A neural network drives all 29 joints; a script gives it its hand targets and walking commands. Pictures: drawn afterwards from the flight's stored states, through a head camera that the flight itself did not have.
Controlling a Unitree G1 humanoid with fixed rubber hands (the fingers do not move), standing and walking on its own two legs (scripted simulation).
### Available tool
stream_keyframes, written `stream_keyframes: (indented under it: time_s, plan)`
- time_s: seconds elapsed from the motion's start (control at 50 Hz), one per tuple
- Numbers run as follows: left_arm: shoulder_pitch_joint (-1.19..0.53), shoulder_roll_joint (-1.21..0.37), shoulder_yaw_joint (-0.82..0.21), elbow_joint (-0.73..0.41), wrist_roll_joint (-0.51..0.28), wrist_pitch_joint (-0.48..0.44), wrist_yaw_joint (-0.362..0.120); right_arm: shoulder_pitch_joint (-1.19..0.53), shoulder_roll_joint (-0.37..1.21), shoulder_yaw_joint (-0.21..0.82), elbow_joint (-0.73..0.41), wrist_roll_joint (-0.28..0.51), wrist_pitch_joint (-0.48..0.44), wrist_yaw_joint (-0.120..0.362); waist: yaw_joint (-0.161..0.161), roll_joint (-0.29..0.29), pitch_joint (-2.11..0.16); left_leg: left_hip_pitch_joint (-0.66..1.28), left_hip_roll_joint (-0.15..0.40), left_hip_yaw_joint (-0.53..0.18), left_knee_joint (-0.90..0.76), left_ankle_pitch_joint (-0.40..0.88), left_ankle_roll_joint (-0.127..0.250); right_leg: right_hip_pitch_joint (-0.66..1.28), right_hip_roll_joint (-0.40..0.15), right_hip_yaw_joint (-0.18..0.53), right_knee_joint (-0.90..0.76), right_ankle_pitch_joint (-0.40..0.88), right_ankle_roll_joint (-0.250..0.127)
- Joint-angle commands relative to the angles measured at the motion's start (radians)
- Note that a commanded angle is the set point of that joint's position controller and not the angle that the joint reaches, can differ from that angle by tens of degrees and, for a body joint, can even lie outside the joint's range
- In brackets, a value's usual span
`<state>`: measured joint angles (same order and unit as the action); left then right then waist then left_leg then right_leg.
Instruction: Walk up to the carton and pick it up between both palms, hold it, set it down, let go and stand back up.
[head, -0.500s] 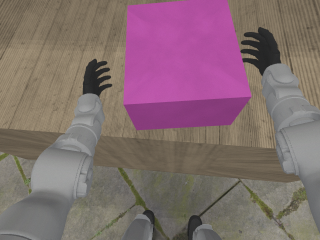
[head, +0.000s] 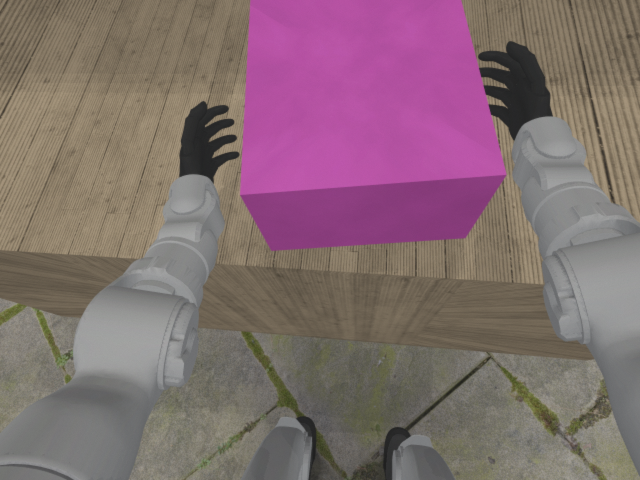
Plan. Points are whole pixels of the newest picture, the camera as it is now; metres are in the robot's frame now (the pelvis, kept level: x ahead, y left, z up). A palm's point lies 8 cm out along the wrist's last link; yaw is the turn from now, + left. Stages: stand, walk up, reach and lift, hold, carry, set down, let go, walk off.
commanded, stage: reach and lift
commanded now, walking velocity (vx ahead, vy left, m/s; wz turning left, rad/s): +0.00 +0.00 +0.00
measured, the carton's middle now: (358, 117) +0.57 +0.04 +0.00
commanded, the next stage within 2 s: none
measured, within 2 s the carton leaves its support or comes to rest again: neither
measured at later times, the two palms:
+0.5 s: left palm (202, 166) +0.45 +0.22 +0.04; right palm (514, 112) +0.53 -0.14 +0.07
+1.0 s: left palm (202, 167) +0.45 +0.22 +0.04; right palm (510, 121) +0.53 -0.14 +0.06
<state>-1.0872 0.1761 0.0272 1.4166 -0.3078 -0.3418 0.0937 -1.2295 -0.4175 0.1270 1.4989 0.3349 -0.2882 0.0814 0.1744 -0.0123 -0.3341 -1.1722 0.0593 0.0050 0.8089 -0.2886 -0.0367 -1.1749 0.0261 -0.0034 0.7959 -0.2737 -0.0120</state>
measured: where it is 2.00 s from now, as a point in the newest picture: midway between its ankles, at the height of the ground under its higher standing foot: outside the picture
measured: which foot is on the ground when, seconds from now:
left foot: down 0.00-1.00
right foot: down 0.00-1.00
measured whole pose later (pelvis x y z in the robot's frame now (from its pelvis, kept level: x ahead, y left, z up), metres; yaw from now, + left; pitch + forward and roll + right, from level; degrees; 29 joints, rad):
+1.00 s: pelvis +0.03 +0.00 +0.04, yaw +1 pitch +30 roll +1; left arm -0.92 0.12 0.50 1.28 0.14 -0.45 0.04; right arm -1.06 -0.19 -0.56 1.34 -0.36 -0.46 0.04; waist 0.10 0.00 -0.16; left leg -0.82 0.05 0.03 0.50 -0.20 -0.04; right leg -0.84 0.00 -0.01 0.54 -0.22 -0.02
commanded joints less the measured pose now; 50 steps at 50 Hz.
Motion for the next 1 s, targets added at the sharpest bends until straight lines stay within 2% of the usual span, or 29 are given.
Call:
stream_keyframes:
  time_s: [0.0,0.14,0.26,0.32,0.42,0.52,0.56,0.6,0.66,0.72,0.82,0.98]
  plan:
    - [-0.43,0.176,0.013,-0.14,0.018,-0.048,0.011,-0.484,-0.09,-0.026,-0.157,-0.006,-0.047,0.003,-0.005,-0.148,-0.879,0.295,-0.049,0.111,-0.024,0.367,-0.009,0.74,0.029,-0.051,0.022,0.505,0.071]
    - [-0.45,0.156,0.021,-0.114,0.031,-0.045,0.024,-0.496,-0.052,-0.038,-0.151,-0.021,-0.034,-0.003,0.001,-0.122,-0.846,0.305,-0.048,0.107,-0.015,0.356,-0.011,0.702,0.026,-0.054,0.025,0.455,0.064]
    - [-0.469,0.129,0.026,-0.12,0.041,-0.049,0.027,-0.501,-0.013,-0.054,-0.151,-0.04,-0.031,-0.01,-0.006,-0.108,-0.856,0.327,-0.047,0.103,-0.006,0.379,-0.012,0.691,0.025,-0.06,0.03,0.476,0.063]
    - [-0.471,0.101,0.024,-0.131,0.051,-0.053,0.023,-0.488,0.014,-0.069,-0.142,-0.061,-0.03,-0.008,-0.019,-0.098,-0.852,0.353,-0.046,0.101,-0.001,0.393,-0.014,0.672,0.027,-0.067,0.03,0.476,0.059]
    - [-0.466,0.058,0.05,-0.132,0.086,-0.058,0.013,-0.482,0.079,-0.102,-0.145,-0.117,-0.031,0.003,-0.012,-0.102,-0.826,0.366,-0.045,0.099,-0.014,0.389,-0.007,0.659,0.023,-0.076,0.013,0.443,0.059]
    - [-0.459,-0.035,0.103,-0.129,0.166,-0.074,-0.02,-0.461,0.215,-0.172,-0.144,-0.234,-0.05,0.034,-0.012,-0.103,-0.781,0.394,-0.042,0.104,-0.042,0.4,-0.003,0.682,0.007,-0.083,-0.012,0.437,0.064]
    - [-0.464,-0.157,0.128,-0.118,0.225,-0.077,-0.055,-0.465,0.365,-0.206,-0.14,-0.319,-0.059,0.067,-0.01,-0.115,-0.741,0.413,-0.041,0.106,-0.062,0.397,0.004,0.691,-0.003,-0.085,-0.035,0.422,0.066]
    - [-0.493,-0.337,0.151,-0.098,0.298,-0.085,-0.113,-0.47,0.584,-0.261,-0.128,-0.446,-0.074,0.118,-0.015,-0.118,-0.681,0.444,-0.041,0.106,-0.093,0.388,0.012,0.692,-0.02,-0.087,-0.065,0.394,0.067]
    - [-0.452,-0.35,0.227,-0.095,0.385,-0.098,-0.141,-0.358,0.62,-0.389,-0.088,-0.604,-0.095,0.129,-0.037,-0.095,-0.628,0.49,-0.038,0.115,-0.141,0.393,0.014,0.712,-0.031,-0.092,-0.104,0.434,0.07]
    - [-0.402,-0.366,0.276,-0.115,0.445,-0.098,-0.153,-0.293,0.631,-0.456,-0.092,-0.71,-0.116,0.127,-0.048,-0.083,-0.616,0.51,-0.041,0.124,-0.184,0.422,0.014,0.762,-0.033,-0.09,-0.133,0.518,0.068]
    - [-0.304,-0.388,0.323,-0.147,0.511,-0.093,-0.148,-0.194,0.644,-0.487,-0.08,-0.792,-0.139,0.125,-0.045,-0.083,-0.544,0.515,-0.041,0.126,-0.263,0.438,0.019,0.878,-0.033,-0.077,-0.177,0.606,0.072]
    - [-0.237,-0.411,0.319,-0.163,0.526,-0.107,-0.134,-0.136,0.675,-0.472,-0.063,-0.816,-0.163,0.1,-0.053,-0.092,-0.463,0.536,-0.035,0.116,-0.326,0.457,0.03,0.964,-0.032,-0.06,-0.219,0.653,0.069]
